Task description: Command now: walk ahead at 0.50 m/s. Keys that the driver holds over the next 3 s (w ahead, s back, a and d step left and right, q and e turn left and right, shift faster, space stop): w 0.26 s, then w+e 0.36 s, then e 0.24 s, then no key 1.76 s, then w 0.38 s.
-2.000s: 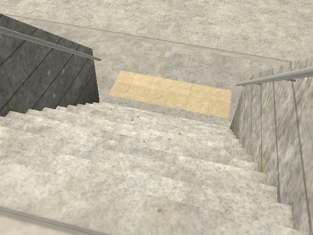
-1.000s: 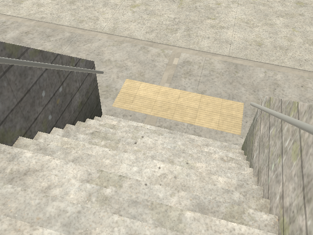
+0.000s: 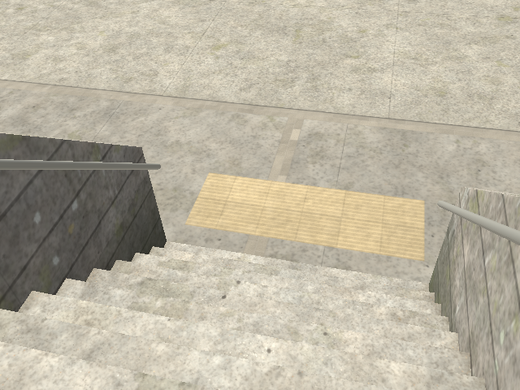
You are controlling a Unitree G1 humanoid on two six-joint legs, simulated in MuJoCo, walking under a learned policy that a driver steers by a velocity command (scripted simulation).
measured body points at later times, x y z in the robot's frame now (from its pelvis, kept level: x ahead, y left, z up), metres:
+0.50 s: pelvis +0.23 +0.03 -0.20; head +0.22 +0.04 +0.25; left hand +0.38 +0.26 -0.33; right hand +0.14 -0.17 -0.35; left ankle +0.15 +0.14 -0.85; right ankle +0.42 -0.16 -0.86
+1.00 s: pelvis +0.45 -0.03 -0.39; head +0.43 -0.06 +0.06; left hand +0.50 +0.19 -0.53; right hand +0.57 -0.31 -0.48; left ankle +0.66 +0.07 -1.08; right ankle +0.34 -0.13 -1.06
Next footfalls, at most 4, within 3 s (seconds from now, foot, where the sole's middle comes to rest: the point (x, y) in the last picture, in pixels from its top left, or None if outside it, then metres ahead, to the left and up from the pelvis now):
0.12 left None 0.19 0.15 -0.89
0.64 right None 0.38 -0.13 -1.09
1.12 left None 0.63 0.02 -1.30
1.56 right None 0.46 -0.16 -1.09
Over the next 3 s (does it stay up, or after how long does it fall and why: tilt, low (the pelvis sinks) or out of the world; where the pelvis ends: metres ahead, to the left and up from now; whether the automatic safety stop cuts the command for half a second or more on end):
stays up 0.61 -0.09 -0.54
